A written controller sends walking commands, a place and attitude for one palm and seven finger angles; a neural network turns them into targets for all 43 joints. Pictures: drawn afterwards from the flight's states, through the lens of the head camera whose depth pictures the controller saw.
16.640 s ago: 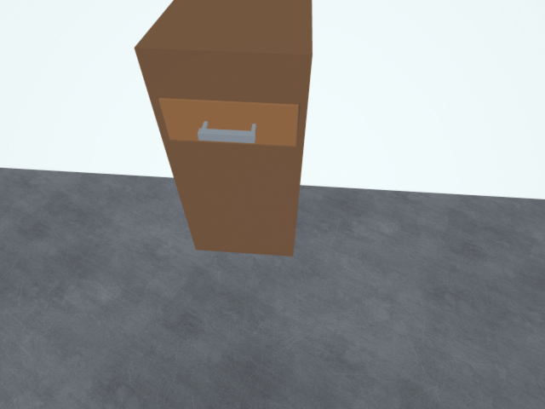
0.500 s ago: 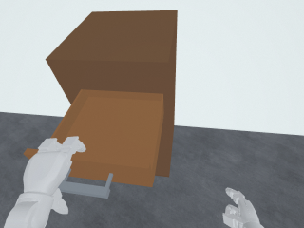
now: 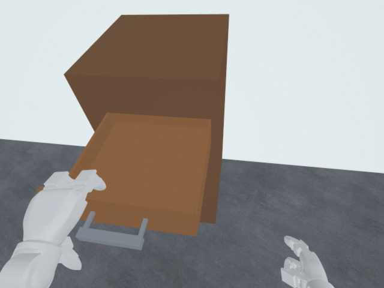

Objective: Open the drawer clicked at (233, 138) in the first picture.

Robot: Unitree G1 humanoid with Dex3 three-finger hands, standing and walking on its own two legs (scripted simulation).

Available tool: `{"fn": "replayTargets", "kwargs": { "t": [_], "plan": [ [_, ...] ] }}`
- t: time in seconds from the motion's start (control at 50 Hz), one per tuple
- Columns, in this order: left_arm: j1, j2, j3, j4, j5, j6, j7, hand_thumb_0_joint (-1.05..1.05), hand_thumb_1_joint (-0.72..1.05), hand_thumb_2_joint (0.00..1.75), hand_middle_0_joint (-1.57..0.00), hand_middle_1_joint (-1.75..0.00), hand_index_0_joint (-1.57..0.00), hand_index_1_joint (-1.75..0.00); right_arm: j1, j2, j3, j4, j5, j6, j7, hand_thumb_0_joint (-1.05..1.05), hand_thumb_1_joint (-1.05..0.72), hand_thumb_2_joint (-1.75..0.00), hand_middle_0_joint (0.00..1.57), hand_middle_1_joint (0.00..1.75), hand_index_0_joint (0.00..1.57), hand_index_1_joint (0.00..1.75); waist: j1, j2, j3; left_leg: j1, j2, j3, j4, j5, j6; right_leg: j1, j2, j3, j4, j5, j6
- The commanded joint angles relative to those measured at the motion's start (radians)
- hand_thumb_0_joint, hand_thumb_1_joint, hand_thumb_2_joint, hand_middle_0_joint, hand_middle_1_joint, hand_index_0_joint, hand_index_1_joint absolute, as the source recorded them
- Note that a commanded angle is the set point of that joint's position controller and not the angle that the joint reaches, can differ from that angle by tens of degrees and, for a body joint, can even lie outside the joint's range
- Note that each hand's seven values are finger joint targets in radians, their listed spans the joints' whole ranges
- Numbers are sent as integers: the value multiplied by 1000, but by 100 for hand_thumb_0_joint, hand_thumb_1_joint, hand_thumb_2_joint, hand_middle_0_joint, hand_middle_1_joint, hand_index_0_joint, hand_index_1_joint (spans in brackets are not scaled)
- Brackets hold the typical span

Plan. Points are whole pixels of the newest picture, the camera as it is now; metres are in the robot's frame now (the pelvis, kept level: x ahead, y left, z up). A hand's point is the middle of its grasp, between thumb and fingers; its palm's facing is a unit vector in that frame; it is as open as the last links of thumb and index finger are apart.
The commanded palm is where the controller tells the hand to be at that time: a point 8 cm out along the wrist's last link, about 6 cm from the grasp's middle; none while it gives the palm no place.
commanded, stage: draw the hand back to the body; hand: left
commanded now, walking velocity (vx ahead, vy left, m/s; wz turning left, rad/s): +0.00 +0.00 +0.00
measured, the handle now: (113, 228) +0.25 +0.24 -0.07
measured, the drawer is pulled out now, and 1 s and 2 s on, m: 0.30 0.30 0.30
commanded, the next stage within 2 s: step back with the hand held close in 1.48 s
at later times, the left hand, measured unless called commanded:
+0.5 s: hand (51, 224) +0.19 +0.27 +0.10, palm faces +0.04 -0.09 -1.00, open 13.8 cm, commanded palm +0.16 +0.27 +0.16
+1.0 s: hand (55, 201) +0.20 +0.24 +0.16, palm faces +0.36 -0.84 -0.40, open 11.1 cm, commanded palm +0.15 +0.28 +0.19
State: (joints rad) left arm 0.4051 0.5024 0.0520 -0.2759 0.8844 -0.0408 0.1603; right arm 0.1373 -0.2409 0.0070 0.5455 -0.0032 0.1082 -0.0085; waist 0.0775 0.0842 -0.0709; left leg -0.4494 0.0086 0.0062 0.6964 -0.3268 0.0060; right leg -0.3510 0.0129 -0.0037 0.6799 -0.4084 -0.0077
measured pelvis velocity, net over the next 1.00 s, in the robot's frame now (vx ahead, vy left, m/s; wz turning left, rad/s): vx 0.02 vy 0.00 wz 0.00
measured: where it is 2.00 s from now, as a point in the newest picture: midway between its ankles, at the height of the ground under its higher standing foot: outside the picture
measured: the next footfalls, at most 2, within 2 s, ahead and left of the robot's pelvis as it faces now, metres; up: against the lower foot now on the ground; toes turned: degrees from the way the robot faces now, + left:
none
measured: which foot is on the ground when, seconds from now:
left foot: down 0.00-1.00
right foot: down 0.00-1.00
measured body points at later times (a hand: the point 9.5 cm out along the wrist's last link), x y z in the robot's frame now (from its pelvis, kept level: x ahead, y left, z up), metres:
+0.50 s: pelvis +0.00 +0.01 +0.00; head +0.01 -0.02 +0.45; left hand +0.18 +0.27 +0.16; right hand +0.21 -0.20 -0.09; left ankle +0.02 +0.12 -0.72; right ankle -0.04 -0.12 -0.72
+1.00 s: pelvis +0.02 +0.00 +0.02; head +0.01 -0.02 +0.47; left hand +0.18 +0.28 +0.19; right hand +0.21 -0.22 -0.06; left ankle +0.02 +0.12 -0.72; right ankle -0.04 -0.12 -0.72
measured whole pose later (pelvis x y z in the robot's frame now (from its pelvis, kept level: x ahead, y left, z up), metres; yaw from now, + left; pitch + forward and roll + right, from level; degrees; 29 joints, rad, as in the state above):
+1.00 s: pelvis +0.02 +0.00 +0.02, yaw +0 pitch -1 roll +0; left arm 0.57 0.33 0.26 -0.47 -0.07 -0.08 0.11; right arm 0.19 -0.22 0.02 0.61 0.01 -0.13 -0.07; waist 0.04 0.06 -0.01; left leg -0.19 0.00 0.01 0.47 -0.26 0.01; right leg -0.08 0.01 0.00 0.42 -0.31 0.00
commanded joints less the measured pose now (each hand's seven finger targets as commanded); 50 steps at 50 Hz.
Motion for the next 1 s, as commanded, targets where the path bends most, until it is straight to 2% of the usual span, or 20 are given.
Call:
{"fn": "replayTargets", "kwargs": {
  "t": [0.0,0.06,0.1,0.14,0.16,0.24,0.32,0.36,0.38,0.44,0.46,0.48,0.5,0.52,0.54,0.58,0.64,0.66,0.88,0.98],
  "plan": [
    [-94,197,159,-221,-11,-11,36,0,-50,30,-30,-120,-30,-120,-131,-90,-42,-161,1,-49,-10,0,-90,-90,20,30,20,30,2,-22,-174,215,-14,12,-72,241,25,-40,7,-25,-126,303,-13],
    [-12,201,170,-231,-29,-1,16,0,-50,30,-30,-120,-30,-120,-133,-95,-35,-172,5,-48,-4,0,-90,-90,20,30,20,30,8,-44,-172,204,-12,11,-75,266,24,-14,4,-27,-126,348,-10],
    [-26,207,172,-226,-34,1,4,0,-50,30,-30,-120,-30,-120,-137,-98,-35,-172,6,-42,-7,0,-90,-90,20,30,20,30,0,-65,-121,189,-10,12,-87,228,25,-37,5,-30,-142,306,-4],
    [-37,217,185,-246,-42,-3,4,0,-50,30,-30,-120,-30,-120,-149,-98,-31,-180,11,-44,-9,0,-90,-90,20,30,20,30,-3,-35,-92,185,-4,7,-99,204,22,-40,6,-28,-152,262,-10],
    [-47,222,184,-273,-38,-12,2,0,-50,30,-30,-120,-30,-120,-136,-97,-30,-183,6,-47,-9,0,-90,-90,20,30,20,30,6,-19,-138,210,-6,6,-96,214,25,-36,4,-35,-147,260,-9],
    [35,231,225,-270,-59,-18,8,0,-50,30,-30,-120,-30,-120,-135,-99,-34,-186,11,-52,-12,0,-90,-90,20,30,20,30,5,-35,-119,207,0,8,-92,233,21,-22,2,-31,-156,296,-9],
    [18,232,222,-288,-64,-26,3,0,-50,30,-30,-120,-30,-120,-122,-101,-37,-184,11,-50,-11,0,-90,-90,20,30,20,30,-5,-22,-114,214,4,5,-100,226,20,-39,0,-43,-155,264,-5],
    [21,245,230,-309,-66,-26,-3,0,-50,30,-30,-120,-30,-120,-125,-103,-33,-187,9,-51,-9,0,-90,-90,20,30,20,30,10,1,-138,223,2,3,-103,233,21,-29,6,-46,-156,259,-10],
    [49,239,234,-311,-71,-25,0,0,-50,30,-30,-120,-30,-120,-120,-101,-38,-189,13,-52,-11,0,-90,-90,20,30,20,30,-1,-27,-131,223,9,6,-99,244,21,-27,1,-44,-156,274,-7],
    [92,248,254,-321,-87,-18,-9,0,-50,30,-30,-120,-30,-120,-136,-109,-35,-196,17,-53,-12,0,-90,-90,20,30,20,30,7,-19,-110,214,10,6,-104,244,17,-16,2,-38,-167,289,-7],
    [75,269,261,-341,-80,-25,-13,0,-50,30,-30,-120,-30,-120,-124,-110,-32,-195,10,-50,-9,0,-90,-90,20,30,20,30,14,-4,-139,223,6,5,-105,251,20,-15,3,-45,-162,286,-7],
    [41,-172,155,-286,-796,-32,-26,0,-47,32,-30,-118,-30,-118,-52,-24,-29,-225,38,-127,-34,0,-90,-90,20,30,20,30,-89,-10,-57,350,34,-8,-150,218,34,58,7,-61,-180,250,-21],
    [48,-45,220,-266,-817,-52,-17,0,-43,33,-29,-115,-29,-115,-33,-68,-22,-201,33,-168,-52,0,-90,-90,20,30,20,30,-61,-59,-58,353,46,-24,-175,176,28,46,7,-58,-194,204,-18],
    [70,-18,257,-327,-881,-64,-8,0,-40,34,-29,-113,-29,-113,-56,-65,-19,-201,31,-185,-74,0,-90,-90,20,30,20,30,-47,-105,-50,333,44,-23,-198,181,25,80,-4,-59,-214,213,-11],
    [54,3,279,-343,-901,-79,1,0,-36,36,-29,-111,-29,-111,-69,-68,-11,-186,28,-207,-88,0,-90,-90,20,30,20,30,-41,-123,-42,324,37,-24,-212,174,23,93,-6,-58,-227,210,-9],
    [16,-20,246,-416,-914,-106,5,0,-29,39,-29,-107,-29,-107,-66,-65,-3,-174,21,-252,-99,0,-90,-90,20,30,20,30,-43,-54,-43,340,32,-17,-232,198,22,113,-21,-50,-240,241,-8],
    [27,2,280,-413,-920,-111,9,0,-18,43,-28,-100,-28,-100,-65,-68,-1,-138,17,-290,-96,0,-90,-90,20,30,20,30,-29,5,20,320,26,-18,-259,206,11,132,-22,-46,-278,238,-16],
    [36,-24,264,-395,-921,-115,4,0,-15,45,-27,-98,-27,-98,-58,-64,3,-126,11,-295,-93,0,-90,-90,20,30,20,30,-31,32,34,319,20,-14,-266,201,10,128,-22,-51,-287,244,-17],
    [117,-36,304,-406,-955,-107,-36,0,23,62,-25,-73,-25,-73,-83,-63,-22,-106,18,-293,-67,0,-90,-90,20,30,20,30,-27,-53,-25,374,30,6,-270,367,8,205,-23,-53,-305,425,-6],
    [115,-11,338,-415,-954,-110,-30,0,41,69,-24,-62,-24,-62,-87,-63,-28,-101,19,-288,-74,0,-90,-90,20,30,20,30,-23,-43,-36,394,21,17,-268,363,12,206,-27,-46,-318,438,-3]
  ]
}}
